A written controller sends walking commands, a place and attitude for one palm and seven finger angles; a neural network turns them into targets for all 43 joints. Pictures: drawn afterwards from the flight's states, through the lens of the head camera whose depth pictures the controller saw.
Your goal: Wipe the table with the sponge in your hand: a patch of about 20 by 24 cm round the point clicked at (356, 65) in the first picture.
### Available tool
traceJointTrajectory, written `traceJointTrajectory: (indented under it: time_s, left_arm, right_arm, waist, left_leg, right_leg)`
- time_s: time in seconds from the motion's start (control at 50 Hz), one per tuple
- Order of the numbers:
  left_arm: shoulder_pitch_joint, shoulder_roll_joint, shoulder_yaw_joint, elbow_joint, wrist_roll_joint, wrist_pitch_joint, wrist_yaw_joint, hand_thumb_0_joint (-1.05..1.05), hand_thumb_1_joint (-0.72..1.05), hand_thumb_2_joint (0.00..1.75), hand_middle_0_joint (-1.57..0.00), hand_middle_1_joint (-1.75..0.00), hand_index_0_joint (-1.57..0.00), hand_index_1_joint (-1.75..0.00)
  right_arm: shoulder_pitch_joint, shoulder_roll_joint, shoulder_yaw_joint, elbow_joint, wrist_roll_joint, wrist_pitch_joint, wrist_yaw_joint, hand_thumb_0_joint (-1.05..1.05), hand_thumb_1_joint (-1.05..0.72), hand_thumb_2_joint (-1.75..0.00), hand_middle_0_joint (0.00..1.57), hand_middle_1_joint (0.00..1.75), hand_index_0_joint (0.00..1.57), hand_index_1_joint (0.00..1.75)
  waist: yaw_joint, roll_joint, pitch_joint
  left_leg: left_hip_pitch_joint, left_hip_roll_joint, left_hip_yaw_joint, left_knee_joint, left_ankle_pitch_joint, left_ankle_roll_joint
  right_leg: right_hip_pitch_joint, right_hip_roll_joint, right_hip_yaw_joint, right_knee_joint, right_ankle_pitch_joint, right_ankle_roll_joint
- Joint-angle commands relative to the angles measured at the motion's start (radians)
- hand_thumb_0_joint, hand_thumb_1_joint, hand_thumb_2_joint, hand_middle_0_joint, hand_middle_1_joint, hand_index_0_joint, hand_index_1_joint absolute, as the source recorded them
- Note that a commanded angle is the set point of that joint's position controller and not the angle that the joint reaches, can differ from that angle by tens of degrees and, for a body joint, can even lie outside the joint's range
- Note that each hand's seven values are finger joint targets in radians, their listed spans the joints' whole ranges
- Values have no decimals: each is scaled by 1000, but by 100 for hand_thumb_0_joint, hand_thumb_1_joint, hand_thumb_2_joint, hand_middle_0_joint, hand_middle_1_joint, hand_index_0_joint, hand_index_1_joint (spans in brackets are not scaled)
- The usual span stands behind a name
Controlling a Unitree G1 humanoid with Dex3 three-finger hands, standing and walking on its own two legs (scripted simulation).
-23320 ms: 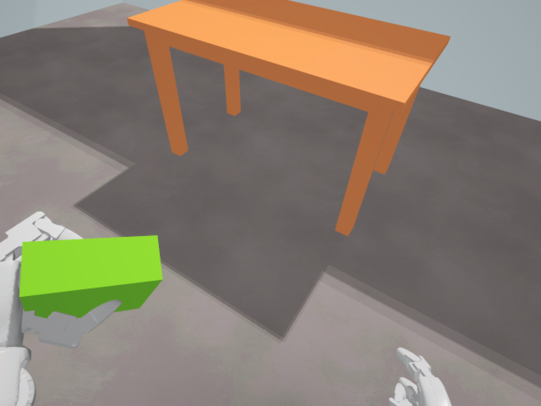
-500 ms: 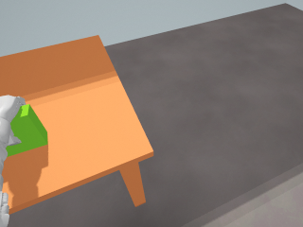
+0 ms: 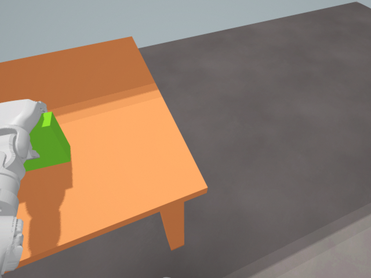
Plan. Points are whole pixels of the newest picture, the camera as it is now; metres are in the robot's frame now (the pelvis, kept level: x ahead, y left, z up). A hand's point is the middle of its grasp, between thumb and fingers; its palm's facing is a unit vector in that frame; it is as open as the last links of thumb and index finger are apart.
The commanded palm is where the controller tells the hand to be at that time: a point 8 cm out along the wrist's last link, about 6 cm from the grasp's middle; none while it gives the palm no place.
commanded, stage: slide across to the middle lane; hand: left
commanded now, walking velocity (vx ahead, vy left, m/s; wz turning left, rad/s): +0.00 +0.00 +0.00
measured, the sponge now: (34, 149) +0.37 +0.38 +0.03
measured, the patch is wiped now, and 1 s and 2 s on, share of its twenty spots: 0.25 0.40 0.70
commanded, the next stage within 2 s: wipe back along the middle lane in 0.50 s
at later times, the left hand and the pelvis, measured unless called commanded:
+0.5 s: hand (57, 125) +0.42 +0.32 +0.07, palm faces -0.10 +0.00 -1.00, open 9.4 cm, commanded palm +0.41 +0.30 +0.13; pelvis +0.01 +0.00 +0.01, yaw +1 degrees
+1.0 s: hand (68, 131) +0.40 +0.29 +0.07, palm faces -0.08 -0.01 -1.00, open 9.4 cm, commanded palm +0.37 +0.28 +0.11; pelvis +0.03 -0.02 +0.01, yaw -1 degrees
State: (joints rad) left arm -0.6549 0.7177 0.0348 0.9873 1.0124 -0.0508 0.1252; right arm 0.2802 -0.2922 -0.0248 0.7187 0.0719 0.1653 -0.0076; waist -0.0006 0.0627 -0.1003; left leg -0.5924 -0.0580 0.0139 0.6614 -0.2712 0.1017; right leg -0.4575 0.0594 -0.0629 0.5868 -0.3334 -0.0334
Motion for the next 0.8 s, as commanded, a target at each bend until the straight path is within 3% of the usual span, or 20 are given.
traceJointTrajectory:
  time_s: [0.0, 0.04, 0.08, 0.16, 0.22, 0.26, 0.3, 0.36, 0.38, 0.4, 0.46, 0.52, 0.58, 0.62, 0.68, 0.7, 0.72, 0.74, 0.76, 0.78]
  left_arm:
    - [-345, 107, -18, -184, -33, 2, 39, 0, 10, 130, -120, -160, -120, -160]
    - [-351, 128, -2, -169, -37, 24, 44, 0, 10, 130, -120, -160, -120, -160]
    - [-436, 127, -26, -210, -33, 34, 42, 0, 10, 130, -120, -160, -120, -160]
    - [-428, 62, -56, -214, -44, 59, 33, 0, 10, 130, -120, -160, -120, -160]
    - [-402, 50, -69, -204, -31, 78, 30, 0, 10, 130, -120, -160, -120, -160]
    - [-388, 64, -44, -214, -39, 88, 28, 0, 10, 130, -120, -160, -120, -160]
    - [-397, 31, -75, -207, -32, 100, 31, 0, 10, 130, -120, -160, -120, -160]
    - [-375, 36, -55, -228, -37, 111, 33, 0, 10, 130, -120, -160, -120, -160]
    - [-376, 28, -69, -220, -27, 118, 37, 0, 10, 130, -120, -160, -120, -160]
    - [-378, -14, -100, -220, -31, 127, 36, 0, 10, 130, -120, -160, -120, -160]
    - [-377, 20, -65, -243, -40, 141, 40, 0, 10, 130, -120, -160, -120, -160]
    - [-399, -17, -104, -212, -38, 160, 40, 0, 10, 130, -120, -160, -120, -160]
    - [-405, 17, -81, -209, -37, 161, 37, 0, 10, 130, -120, -160, -120, -160]
    - [-332, -19, -102, -188, -36, 168, 28, 0, 10, 130, -120, -160, -120, -160]
    - [-256, 21, -55, -207, -44, 161, 22, 0, 10, 130, -120, -160, -120, -160]
    - [-224, -28, -94, -225, -50, 164, 17, 0, 10, 130, -120, -160, -120, -160]
    - [-187, 11, -51, -212, -51, 170, 20, 0, 10, 130, -120, -160, -120, -160]
    - [-182, -1, -65, -226, -54, 173, 18, 0, 10, 130, -120, -160, -120, -160]
    - [-149, 5, -42, -249, -67, 173, 15, 0, 10, 130, -120, -160, -120, -160]
    - [-124, -15, -64, -256, -67, 180, 16, 0, 10, 130, -120, -160, -120, -160]
  right_arm:
    - [6, -170, -61, -74, 1, -33, -15, 0, -90, -90, 20, 30, 20, 30]
    - [0, -172, -58, -65, 2, -34, -17, 0, -90, -90, 20, 30, 20, 30]
    - [-10, -173, -52, -57, 3, -40, -19, 0, -90, -90, 20, 30, 20, 30]
    - [-28, -163, -52, -59, 1, -45, -17, 0, -90, -90, 20, 30, 20, 30]
    - [-22, -162, -54, -56, -2, -40, -13, 0, -90, -90, 20, 30, 20, 30]
    - [-41, -163, -49, -62, -2, -37, -11, 0, -90, -90, 20, 30, 20, 30]
    - [-35, -159, -51, -58, -3, -32, -8, 0, -90, -90, 20, 30, 20, 30]
    - [-51, -159, -49, -70, -4, -28, -4, 0, -90, -90, 20, 30, 20, 30]
    - [-43, -159, -51, -59, -5, -25, -2, 0, -90, -90, 20, 30, 20, 30]
    - [-48, -153, -52, -64, -4, -23, 0, 0, -90, -90, 20, 30, 20, 30]
    - [-63, -158, -49, -67, -4, -20, 0, 0, -90, -90, 20, 30, 20, 30]
    - [-57, -152, -47, -59, -1, -16, 1, 0, -90, -90, 20, 30, 20, 30]
    - [-56, -154, -44, -51, -1, -17, -3, 0, -90, -90, 20, 30, 20, 30]
    - [-59, -151, -43, -62, 1, -12, 0, 0, -90, -90, 20, 30, 20, 30]
    - [-68, -155, -42, -72, 3, -5, 2, 0, -90, -90, 20, 30, 20, 30]
    - [-75, -151, -42, -86, 3, -4, 5, 0, -90, -90, 20, 30, 20, 30]
    - [-74, -155, -44, -82, 5, -1, 6, 0, -90, -90, 20, 30, 20, 30]
    - [-80, -157, -41, -88, 6, 2, 8, 0, -90, -90, 20, 30, 20, 30]
    - [-96, -155, -42, -96, 9, 2, 10, 0, -90, -90, 20, 30, 20, 30]
    - [-94, -153, -41, -96, 10, 5, 13, 0, -90, -90, 20, 30, 20, 30]
  waist:
    - [-49, 23, -255]
    - [-45, 0, -248]
    - [-56, 42, -259]
    - [-47, 45, -262]
    - [-46, 9, -272]
    - [-30, 45, -276]
    - [-42, 7, -261]
    - [-25, 27, -288]
    - [-36, 13, -285]
    - [-41, 1, -266]
    - [-30, 19, -296]
    - [-50, -24, -260]
    - [-49, -21, -281]
    - [-41, -44, -265]
    - [-22, -53, -288]
    - [-25, -50, -287]
    - [-18, -70, -267]
    - [-21, -78, -261]
    - [-6, -54, -265]
    - [-12, -53, -250]
  left_leg:
    - [452, 92, -221, -121, 166, -86]
    - [440, 90, -220, -135, 154, -87]
    - [475, 95, -240, -151, 158, -102]
    - [508, 99, -245, -162, 200, -116]
    - [502, 90, -219, -151, 249, -108]
    - [513, 91, -216, -158, 290, -117]
    - [511, 91, -217, -155, 293, -111]
    - [516, 87, -197, -151, 368, -115]
    - [532, 93, -211, -145, 380, -117]
    - [522, 88, -199, -145, 369, -111]
    - [511, 78, -171, -145, 403, -107]
    - [480, 66, -144, -145, 358, -84]
    - [469, 56, -123, -141, 383, -76]
    - [436, 46, -104, -140, 378, -65]
    - [418, 41, -91, -140, 417, -58]
    - [412, 37, -79, -136, 416, -51]
    - [397, 39, -77, -138, 406, -46]
    - [383, 36, -71, -140, 405, -44]
    - [380, 35, -71, -146, 418, -44]
    - [390, 34, -75, -146, 422, -45]
  right_leg:
    - [-143, 13, 53, -79, 97, -31]
    - [-118, 10, 54, -92, 100, -31]
    - [-128, 7, 53, -83, 104, -33]
    - [-116, 6, 54, -95, 122, -37]
    - [-75, 6, 50, -109, 141, -37]
    - [-60, 5, 52, -112, 160, -43]
    - [-60, 4, 49, -116, 158, -36]
    - [-23, 4, 51, -121, 197, -42]
    - [-36, 4, 49, -116, 192, -37]
    - [-34, 3, 50, -126, 190, -35]
    - [16, 2, 54, -132, 233, -42]
    - [37, 0, 56, -150, 238, -35]
    - [81, -3, 63, -147, 289, -37]
    - [114, -4, 69, -155, 321, -36]
    - [180, -8, 77, -146, 395, -37]
    - [193, -10, 83, -150, 420, -33]
    - [199, -10, 85, -155, 427, -34]
    - [213, -11, 86, -154, 449, -33]
    - [227, -14, 92, -154, 459, -36]
    - [222, -12, 84, -150, 454, -34]
